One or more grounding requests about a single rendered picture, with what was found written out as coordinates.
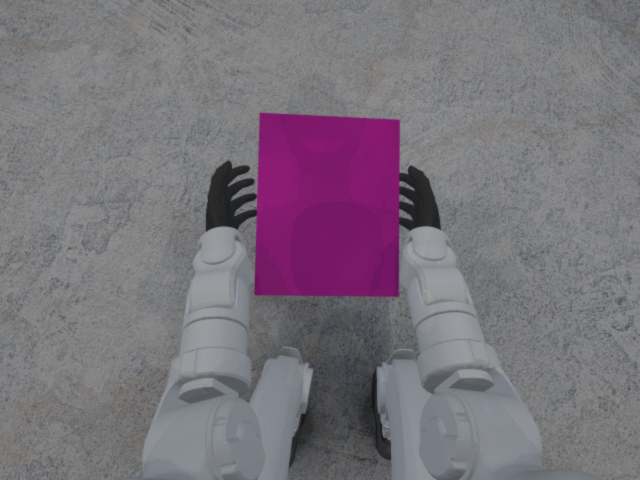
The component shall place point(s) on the right robot forearm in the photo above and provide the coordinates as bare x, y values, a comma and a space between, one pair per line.
453, 352

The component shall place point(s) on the robot left hand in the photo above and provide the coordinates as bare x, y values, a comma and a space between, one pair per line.
220, 209

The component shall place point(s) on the robot right upper arm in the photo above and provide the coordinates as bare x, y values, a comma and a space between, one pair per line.
473, 435

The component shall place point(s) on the robot left upper arm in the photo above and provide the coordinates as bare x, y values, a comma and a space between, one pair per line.
214, 439

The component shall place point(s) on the carton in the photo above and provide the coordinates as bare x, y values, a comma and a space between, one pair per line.
327, 206

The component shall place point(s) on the robot right hand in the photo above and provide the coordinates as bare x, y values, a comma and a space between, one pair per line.
424, 212

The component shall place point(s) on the robot left thigh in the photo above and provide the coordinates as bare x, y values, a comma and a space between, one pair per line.
280, 396

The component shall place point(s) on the robot left foot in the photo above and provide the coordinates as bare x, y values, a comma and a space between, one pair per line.
294, 441

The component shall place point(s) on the left robot forearm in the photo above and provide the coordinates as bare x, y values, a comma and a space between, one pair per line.
213, 355

